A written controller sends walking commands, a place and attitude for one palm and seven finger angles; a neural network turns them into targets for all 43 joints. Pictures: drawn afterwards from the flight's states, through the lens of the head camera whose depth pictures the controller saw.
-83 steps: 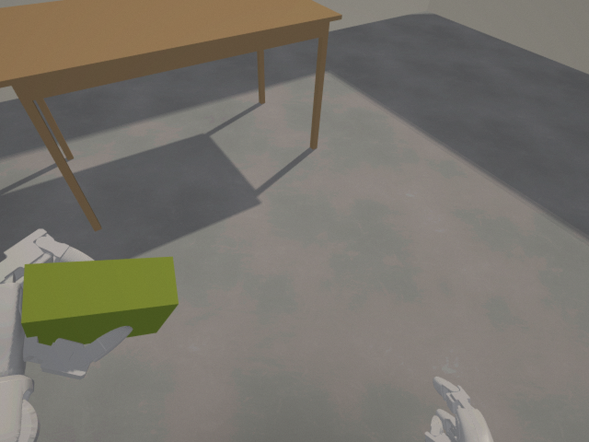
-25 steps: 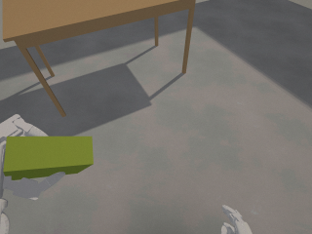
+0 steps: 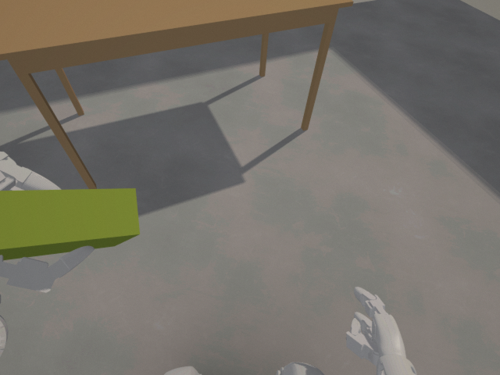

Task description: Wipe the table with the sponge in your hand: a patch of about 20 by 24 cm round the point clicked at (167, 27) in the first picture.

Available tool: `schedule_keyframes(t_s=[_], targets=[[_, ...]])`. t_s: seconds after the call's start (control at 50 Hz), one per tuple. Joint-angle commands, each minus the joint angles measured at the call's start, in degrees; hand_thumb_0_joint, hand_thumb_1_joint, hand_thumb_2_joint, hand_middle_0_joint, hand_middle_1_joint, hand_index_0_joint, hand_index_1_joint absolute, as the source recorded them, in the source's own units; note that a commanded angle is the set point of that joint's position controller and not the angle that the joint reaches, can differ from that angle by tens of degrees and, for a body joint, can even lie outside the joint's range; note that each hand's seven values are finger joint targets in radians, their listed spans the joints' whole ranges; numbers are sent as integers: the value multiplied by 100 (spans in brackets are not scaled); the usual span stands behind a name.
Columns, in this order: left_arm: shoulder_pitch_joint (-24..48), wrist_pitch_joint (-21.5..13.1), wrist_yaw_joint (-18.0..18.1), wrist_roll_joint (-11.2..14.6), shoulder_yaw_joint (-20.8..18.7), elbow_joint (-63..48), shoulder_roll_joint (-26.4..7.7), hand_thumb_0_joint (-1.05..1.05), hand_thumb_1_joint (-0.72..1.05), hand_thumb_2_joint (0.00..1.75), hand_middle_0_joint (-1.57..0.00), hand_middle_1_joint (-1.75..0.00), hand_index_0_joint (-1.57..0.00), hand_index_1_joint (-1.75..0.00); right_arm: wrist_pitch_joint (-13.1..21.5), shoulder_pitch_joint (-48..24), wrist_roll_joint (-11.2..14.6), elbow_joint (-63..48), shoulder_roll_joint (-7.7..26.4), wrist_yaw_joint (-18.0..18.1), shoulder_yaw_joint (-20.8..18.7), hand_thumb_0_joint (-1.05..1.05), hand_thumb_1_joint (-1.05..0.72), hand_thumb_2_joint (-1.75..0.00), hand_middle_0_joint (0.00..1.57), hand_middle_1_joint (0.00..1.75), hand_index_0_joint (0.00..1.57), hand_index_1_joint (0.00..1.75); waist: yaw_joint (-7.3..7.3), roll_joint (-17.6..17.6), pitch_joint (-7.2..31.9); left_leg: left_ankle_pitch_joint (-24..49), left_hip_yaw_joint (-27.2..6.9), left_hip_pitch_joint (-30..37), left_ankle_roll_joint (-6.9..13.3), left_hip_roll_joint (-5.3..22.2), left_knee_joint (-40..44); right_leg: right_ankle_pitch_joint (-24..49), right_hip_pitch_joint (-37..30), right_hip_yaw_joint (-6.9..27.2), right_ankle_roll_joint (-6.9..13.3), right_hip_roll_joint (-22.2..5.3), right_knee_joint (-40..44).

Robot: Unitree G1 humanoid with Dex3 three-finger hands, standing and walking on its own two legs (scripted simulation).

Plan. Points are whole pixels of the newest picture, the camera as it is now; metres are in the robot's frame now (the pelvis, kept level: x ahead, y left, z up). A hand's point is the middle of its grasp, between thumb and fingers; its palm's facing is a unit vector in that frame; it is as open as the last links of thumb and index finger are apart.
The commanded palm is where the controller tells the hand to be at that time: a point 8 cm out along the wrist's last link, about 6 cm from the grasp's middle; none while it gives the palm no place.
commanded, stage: walk to a spot facing it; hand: left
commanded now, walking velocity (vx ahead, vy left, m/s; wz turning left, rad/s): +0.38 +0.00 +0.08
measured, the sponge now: (86, 223) +0.25 +0.21 +0.17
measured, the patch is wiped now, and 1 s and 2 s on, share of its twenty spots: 0.00 0.00 0.00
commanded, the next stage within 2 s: turn to face it in 1.48 s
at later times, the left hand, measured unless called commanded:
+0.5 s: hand (136, 142) +0.37 +0.18 +0.18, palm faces +0.43 -0.77 -0.48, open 9.5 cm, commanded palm +0.30 +0.22 +0.19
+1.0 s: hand (134, 73) +0.49 +0.21 +0.21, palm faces +0.55 -0.70 -0.45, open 9.5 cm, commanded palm +0.44 +0.24 +0.19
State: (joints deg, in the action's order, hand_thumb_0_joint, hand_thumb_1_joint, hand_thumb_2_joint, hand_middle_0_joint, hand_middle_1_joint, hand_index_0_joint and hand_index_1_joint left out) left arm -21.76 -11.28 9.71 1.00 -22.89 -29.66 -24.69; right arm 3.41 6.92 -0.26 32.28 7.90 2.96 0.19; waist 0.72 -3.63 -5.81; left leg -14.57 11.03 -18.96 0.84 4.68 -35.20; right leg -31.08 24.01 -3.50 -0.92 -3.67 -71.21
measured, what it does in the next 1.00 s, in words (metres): walks ahead: right foot, then left foot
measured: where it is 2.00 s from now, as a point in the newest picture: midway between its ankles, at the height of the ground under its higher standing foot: (264, 273)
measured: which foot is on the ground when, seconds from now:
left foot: down 0.00-0.22, up 0.24-0.60, down 0.62-1.00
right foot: up 0.00-0.20, down 0.22-0.64, up 0.66-1.00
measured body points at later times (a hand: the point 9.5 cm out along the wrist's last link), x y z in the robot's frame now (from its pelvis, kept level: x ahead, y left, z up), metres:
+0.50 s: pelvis +0.17 -0.07 +0.02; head +0.22 -0.08 +0.46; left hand +0.34 +0.22 +0.21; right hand +0.35 -0.32 -0.08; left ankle +0.20 +0.07 -0.66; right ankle +0.13 -0.17 -0.72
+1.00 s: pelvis +0.33 -0.07 +0.02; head +0.36 -0.07 +0.47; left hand +0.46 +0.24 +0.23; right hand +0.52 -0.22 -0.08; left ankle +0.29 +0.05 -0.72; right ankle +0.42 -0.20 -0.68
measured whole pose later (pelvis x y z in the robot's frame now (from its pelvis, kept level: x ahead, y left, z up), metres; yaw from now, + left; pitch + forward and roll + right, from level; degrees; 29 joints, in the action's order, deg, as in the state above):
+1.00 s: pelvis +0.33 -0.07 +0.02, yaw +10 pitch +0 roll -1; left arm -28.7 -12.7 8.0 1.3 -21.9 -31.5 -20.9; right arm 6.2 13.8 -0.1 35.5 6.1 2.3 2.0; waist -2.3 2.2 -2.2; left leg -15.4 6.4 -10.6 -0.8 5.6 -25.8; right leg -18.7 27.3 -7.7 -3.5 -6.4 -45.8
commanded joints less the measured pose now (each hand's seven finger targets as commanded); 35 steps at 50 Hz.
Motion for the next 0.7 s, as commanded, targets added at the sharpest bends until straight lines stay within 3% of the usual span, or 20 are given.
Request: schedule_keyframes(t_s=[0.0,0.06,0.12,0.16,0.18,0.2,0.22,0.24,0.26,0.28,0.32,0.36,0.44,0.5,0.56,0.58,0.6,0.62,0.64,0.68], targets=[[-574,-520,30,132,-678,-1794,-576,0,10,130,-120,-160,-120,-160,362,43,87,-631,914,-23,-337,0,-90,-90,20,30,20,30,-170,1799,1093,325,-1492,886,1019,1513,1842,752,853,51,-62,-459,926],[-648,-542,8,130,-532,-1581,-380,0,10,130,-120,-160,-120,-160,493,102,59,-631,920,-49,-309,0,-90,-90,20,30,20,30,-97,1961,978,102,-894,179,768,1245,1981,1202,-193,-524,-156,-240,2205],[-414,-497,-9,101,-482,-1085,-375,0,10,130,-120,-160,-120,-160,507,95,83,-585,923,66,-326,0,-90,-90,20,30,20,30,-107,1569,959,-501,-655,211,625,1177,1537,1416,-748,-903,-240,-8,3082],[-201,-427,-13,59,-406,-811,-346,0,10,130,-120,-160,-120,-160,452,159,91,-503,891,129,-328,0,-90,-90,20,30,20,30,-148,1113,1021,-985,-451,10,418,888,640,1574,-1436,-1045,-228,129,3845],[-31,-378,3,21,-448,-801,-472,0,10,130,-120,-160,-120,-160,421,195,107,-467,800,147,-314,0,-90,-90,20,30,20,30,-177,375,1154,-973,-217,-185,301,578,-507,1396,-1798,-580,-82,-131,4376],[149,-322,35,-47,-557,-783,-747,0,10,130,-120,-160,-120,-160,366,213,111,-494,628,147,-287,0,-90,-90,20,30,20,30,-192,-1417,1304,-1504,55,-1428,72,-47,-2398,1231,-2499,1516,492,-1436,5060],[107,-230,68,-18,-747,-626,-932,0,10,130,-120,-160,-120,-160,395,-141,71,-587,713,143,-228,0,-90,-90,20,30,20,30,-367,-1870,1188,-2043,-665,-2361,1,-323,-3649,1680,-2675,3109,984,-2283,5525],[542,-291,54,-7,-651,-880,-894,0,10,130,-120,-160,-120,-160,432,-191,28,-464,769,128,-202,0,-90,-90,20,30,20,30,-220,-1097,1165,-1649,-1137,-2367,-48,-60,-4108,1335,-2500,3070,1094,-2485,5655],[453,-353,2,4,-596,-790,-887,0,10,130,-120,-160,-120,-160,443,-92,58,-357,843,128,-282,0,-90,-90,20,30,20,30,-165,-889,963,-1253,-1213,-2423,-124,77,-4391,1478,-2354,2930,1080,-2330,5629],[264,-409,-16,-18,-614,-859,-875,0,10,130,-120,-160,-120,-160,383,-136,35,-297,850,109,-255,0,-90,-90,20,30,20,30,-166,-540,869,-1007,-1203,-2473,-195,135,-4487,2184,-2333,2324,1043,-2137,5440],[233,-501,-39,-50,-597,-1071,-801,0,10,130,-120,-160,-120,-160,232,-271,53,-245,812,73,-219,0,-90,-90,20,30,20,30,-136,-410,883,-797,-1094,-2355,-238,187,-4210,3061,-2293,1158,907,-1865,5234],[158,-554,-14,-58,-584,-1127,-748,0,10,130,-120,-160,-120,-160,171,-210,26,-312,898,33,-255,0,-90,-90,20,30,20,30,-74,-342,850,-535,-895,-2209,-243,240,-3594,3484,-2282,450,868,-1747,5271],[-385,-617,97,20,-741,-1478,-762,0,10,130,-120,-160,-120,-160,133,-128,33,-610,811,-17,-320,0,-90,-90,20,30,20,30,-203,-292,1033,-351,-319,-1480,-155,209,-1399,4292,-2533,-105,904,-1641,5102],[-691,-561,167,72,-798,-1580,-673,0,10,130,-120,-160,-120,-160,139,-37,33,-821,781,-32,-361,0,-90,-90,20,30,20,30,-336,-437,1083,-317,101,-1179,-114,-33,-457,4851,-2754,-69,921,-1587,4888],[-527,-538,233,96,-726,-1619,-638,0,10,130,-120,-160,-120,-160,125,235,35,-833,818,45,-423,0,-90,-90,20,30,20,30,-51,-257,1564,575,505,409,-59,-488,655,4940,-2348,-588,577,-1220,3633],[-426,-575,232,91,-700,-1672,-638,0,10,130,-120,-160,-120,-160,117,272,27,-851,888,113,-480,0,-90,-90,20,30,20,30,39,289,1783,847,374,1365,63,-422,868,4713,-1825,-710,363,-1026,2747],[-286,-646,238,62,-685,-1811,-646,0,10,130,-120,-160,-120,-160,106,246,27,-875,1008,132,-519,0,-90,-90,20,30,20,30,73,1295,2044,1083,-807,2343,419,290,1008,3141,-912,-836,133,-657,1592],[-375,-660,205,121,-560,-1715,-530,0,10,130,-120,-160,-120,-160,158,221,21,-887,1098,94,-506,0,-90,-90,20,30,20,30,1,2512,1985,2325,-3306,3027,1231,1869,1200,-226,706,-452,-30,10,230],[28,-664,215,45,-669,-1692,-892,0,10,130,-120,-160,-120,-160,222,216,30,-935,1016,4,-379,0,-90,-90,20,30,20,30,27,1877,1712,2390,-4148,2642,1589,2206,1448,-658,1182,169,42,174,-514],[425,-579,63,18,-716,-1634,-986,0,10,130,-120,-160,-120,-160,255,31,27,-733,1032,-21,-383,0,-90,-90,20,30,20,30,50,1550,1220,1270,-3543,1766,1457,2066,1685,-109,1464,441,-6,-334,-681]])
